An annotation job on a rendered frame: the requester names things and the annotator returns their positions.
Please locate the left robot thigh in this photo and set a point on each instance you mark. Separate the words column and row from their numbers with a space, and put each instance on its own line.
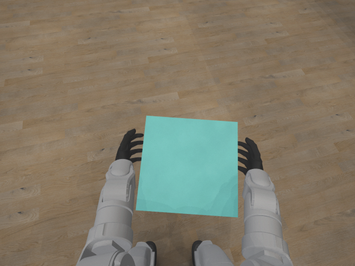
column 142, row 256

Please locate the right robot shin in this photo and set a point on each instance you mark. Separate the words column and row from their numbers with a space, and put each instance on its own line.
column 204, row 243

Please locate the left robot forearm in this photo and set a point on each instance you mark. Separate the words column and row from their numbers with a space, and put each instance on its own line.
column 112, row 227

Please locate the robot left hand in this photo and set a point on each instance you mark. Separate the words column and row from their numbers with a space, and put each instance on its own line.
column 124, row 151

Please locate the robot right hand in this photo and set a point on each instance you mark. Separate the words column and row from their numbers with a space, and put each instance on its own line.
column 253, row 156

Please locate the robot left upper arm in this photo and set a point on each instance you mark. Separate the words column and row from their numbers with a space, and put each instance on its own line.
column 115, row 258

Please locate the carton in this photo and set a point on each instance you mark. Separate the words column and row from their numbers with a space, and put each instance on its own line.
column 189, row 166

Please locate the right robot forearm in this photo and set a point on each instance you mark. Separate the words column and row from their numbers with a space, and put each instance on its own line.
column 263, row 237

